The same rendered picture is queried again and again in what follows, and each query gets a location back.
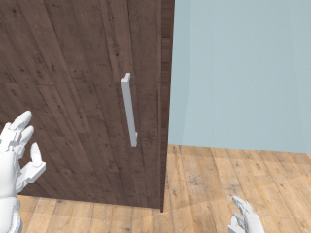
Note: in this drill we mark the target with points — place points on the left robot hand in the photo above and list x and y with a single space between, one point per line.
13 139

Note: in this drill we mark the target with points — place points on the handle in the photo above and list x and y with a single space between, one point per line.
128 109

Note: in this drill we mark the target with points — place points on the wardrobe door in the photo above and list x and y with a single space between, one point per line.
63 60

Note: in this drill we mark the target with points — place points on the left robot forearm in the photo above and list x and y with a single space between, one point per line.
10 220

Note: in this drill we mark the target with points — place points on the right robot hand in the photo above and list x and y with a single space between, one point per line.
250 223

